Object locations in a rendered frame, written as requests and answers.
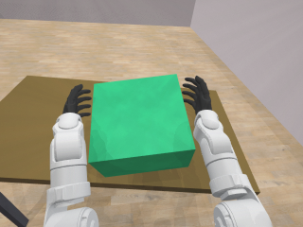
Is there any right robot hand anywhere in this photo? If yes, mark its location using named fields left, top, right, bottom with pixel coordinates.
left=182, top=76, right=212, bottom=115

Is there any right robot upper arm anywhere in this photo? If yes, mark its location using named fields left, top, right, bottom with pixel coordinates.
left=213, top=199, right=272, bottom=227

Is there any right robot forearm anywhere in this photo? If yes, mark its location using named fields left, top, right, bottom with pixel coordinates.
left=193, top=110, right=273, bottom=227

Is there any left robot hand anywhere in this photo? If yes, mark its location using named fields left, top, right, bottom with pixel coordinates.
left=62, top=84, right=92, bottom=117

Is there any left robot forearm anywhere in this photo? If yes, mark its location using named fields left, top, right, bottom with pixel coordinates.
left=43, top=113, right=91, bottom=227

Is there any left robot upper arm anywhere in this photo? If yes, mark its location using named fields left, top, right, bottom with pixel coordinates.
left=45, top=207, right=99, bottom=227

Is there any table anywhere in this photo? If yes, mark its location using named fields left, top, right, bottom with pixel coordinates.
left=0, top=76, right=260, bottom=227

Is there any carton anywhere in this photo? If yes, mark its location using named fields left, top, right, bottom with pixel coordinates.
left=88, top=74, right=196, bottom=178

